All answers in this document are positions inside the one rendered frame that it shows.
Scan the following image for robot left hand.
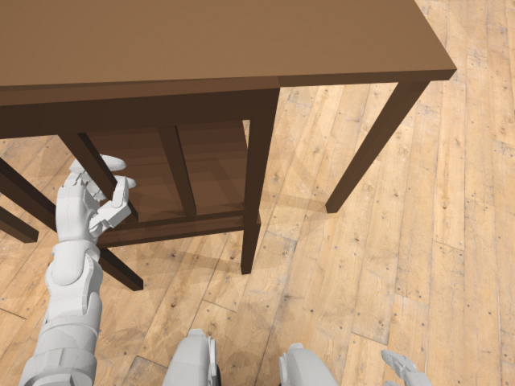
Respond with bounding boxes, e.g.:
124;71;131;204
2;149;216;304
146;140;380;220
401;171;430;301
56;154;136;245

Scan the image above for robot right hand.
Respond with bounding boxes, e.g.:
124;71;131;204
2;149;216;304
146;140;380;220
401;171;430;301
381;349;433;386

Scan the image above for table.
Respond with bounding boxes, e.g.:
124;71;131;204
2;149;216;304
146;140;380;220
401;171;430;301
0;0;457;244

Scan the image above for left robot thigh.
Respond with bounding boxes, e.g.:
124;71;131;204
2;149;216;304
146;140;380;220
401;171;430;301
162;335;217;386

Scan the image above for robot right shin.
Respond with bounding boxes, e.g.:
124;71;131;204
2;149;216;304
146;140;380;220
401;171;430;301
288;343;304;351

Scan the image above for robot left forearm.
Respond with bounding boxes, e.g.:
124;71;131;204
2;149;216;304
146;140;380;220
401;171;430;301
19;240;103;386

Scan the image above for chair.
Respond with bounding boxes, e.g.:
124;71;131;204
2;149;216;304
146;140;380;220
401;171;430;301
0;76;280;291

